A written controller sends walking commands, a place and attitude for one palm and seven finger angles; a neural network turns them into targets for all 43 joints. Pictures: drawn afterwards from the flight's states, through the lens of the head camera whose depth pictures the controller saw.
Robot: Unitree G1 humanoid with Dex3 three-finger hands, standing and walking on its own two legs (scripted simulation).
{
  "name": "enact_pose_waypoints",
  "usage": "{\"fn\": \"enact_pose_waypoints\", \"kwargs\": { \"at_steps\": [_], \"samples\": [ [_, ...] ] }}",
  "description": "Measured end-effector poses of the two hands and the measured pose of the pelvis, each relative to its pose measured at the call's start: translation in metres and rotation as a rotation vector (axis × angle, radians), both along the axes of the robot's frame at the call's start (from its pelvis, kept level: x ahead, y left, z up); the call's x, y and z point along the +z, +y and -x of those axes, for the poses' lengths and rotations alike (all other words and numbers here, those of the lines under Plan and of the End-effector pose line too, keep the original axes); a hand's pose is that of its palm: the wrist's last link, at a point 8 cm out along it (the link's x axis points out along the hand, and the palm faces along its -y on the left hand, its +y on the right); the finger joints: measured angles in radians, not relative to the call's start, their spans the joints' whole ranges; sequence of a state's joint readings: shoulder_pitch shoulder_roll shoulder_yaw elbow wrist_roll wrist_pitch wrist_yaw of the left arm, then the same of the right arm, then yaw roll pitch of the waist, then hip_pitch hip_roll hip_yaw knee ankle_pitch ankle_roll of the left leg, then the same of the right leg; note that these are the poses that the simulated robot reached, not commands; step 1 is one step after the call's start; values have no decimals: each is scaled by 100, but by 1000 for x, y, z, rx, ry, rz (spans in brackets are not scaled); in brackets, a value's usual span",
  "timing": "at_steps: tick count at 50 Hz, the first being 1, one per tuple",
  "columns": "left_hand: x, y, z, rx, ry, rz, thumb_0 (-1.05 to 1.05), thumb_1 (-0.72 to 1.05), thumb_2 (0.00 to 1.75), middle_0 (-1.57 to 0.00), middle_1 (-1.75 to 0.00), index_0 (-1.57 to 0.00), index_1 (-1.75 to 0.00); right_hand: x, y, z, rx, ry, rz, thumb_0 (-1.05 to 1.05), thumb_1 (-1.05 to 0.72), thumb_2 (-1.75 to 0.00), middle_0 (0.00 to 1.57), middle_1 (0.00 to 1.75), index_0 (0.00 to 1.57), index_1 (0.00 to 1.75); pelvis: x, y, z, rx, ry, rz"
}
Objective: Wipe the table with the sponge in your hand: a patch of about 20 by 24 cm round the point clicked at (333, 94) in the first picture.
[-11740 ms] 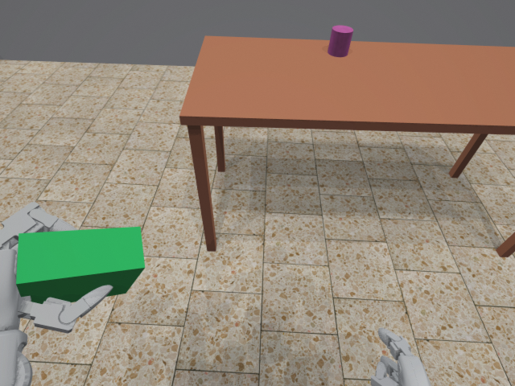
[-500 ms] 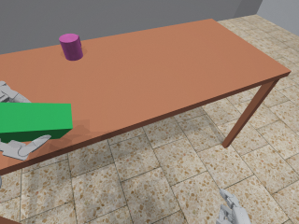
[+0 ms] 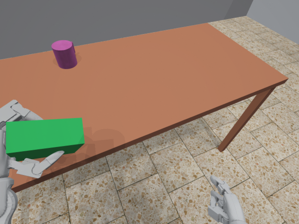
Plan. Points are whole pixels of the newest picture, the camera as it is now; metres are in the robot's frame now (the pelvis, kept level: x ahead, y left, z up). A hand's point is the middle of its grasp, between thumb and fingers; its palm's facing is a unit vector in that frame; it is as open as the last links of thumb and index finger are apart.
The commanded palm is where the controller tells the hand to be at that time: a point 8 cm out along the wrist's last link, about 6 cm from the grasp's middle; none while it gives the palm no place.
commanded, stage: come to a stop and stand still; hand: left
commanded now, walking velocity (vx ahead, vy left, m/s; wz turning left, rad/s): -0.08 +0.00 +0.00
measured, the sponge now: (57, 139) +0.24 +0.22 +0.15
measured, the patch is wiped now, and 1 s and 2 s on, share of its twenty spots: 0.00 0.00 0.00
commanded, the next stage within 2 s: look again from close up in 0.72 s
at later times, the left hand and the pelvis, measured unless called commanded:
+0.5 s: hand (33, 168) +0.18 +0.24 +0.14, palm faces +0.34 -0.85 -0.39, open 9.3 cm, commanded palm +0.13 +0.28 +0.18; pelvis -0.03 +0.00 +0.00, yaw +0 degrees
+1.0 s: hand (24, 157) +0.19 +0.26 +0.16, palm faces +0.43 -0.83 -0.36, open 9.3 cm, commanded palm +0.14 +0.28 +0.18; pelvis -0.02 +0.00 +0.00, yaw +1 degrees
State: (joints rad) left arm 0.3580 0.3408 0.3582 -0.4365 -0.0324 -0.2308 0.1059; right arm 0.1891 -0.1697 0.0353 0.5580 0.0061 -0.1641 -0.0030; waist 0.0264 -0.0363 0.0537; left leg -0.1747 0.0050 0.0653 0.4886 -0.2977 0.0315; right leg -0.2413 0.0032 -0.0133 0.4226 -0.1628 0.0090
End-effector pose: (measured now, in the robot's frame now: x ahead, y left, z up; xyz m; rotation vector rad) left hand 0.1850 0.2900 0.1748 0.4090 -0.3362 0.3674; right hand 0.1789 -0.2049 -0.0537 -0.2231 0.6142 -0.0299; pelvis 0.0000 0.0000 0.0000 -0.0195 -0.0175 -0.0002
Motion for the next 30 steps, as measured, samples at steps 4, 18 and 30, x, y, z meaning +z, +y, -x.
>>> {"fn": "enact_pose_waypoints", "kwargs": {
  "at_steps": [4,18,30],
  "samples": [
    [-7,0,-2,-14,53,-5,0,-43,104,-81,-139,-81,-139,5,-3,-8,-15,-17,10,2,-90,-90,20,30,21,30,0,1,-1,-3,6,0],
    [15,16,13,40,-11,-84,-1,-43,104,-81,-140,-81,-140,-14,-10,29,-7,36,-15,2,-90,-90,20,30,21,30,-3,2,19,-3,-11,-16],
    [-10,4,52,60,61,-12,-1,-43,104,-81,-139,-81,-139,-17,-23,64,-48,65,30,2,-90,-90,20,30,21,30,-2,-5,34,14,-40,-13]
  ]
}}
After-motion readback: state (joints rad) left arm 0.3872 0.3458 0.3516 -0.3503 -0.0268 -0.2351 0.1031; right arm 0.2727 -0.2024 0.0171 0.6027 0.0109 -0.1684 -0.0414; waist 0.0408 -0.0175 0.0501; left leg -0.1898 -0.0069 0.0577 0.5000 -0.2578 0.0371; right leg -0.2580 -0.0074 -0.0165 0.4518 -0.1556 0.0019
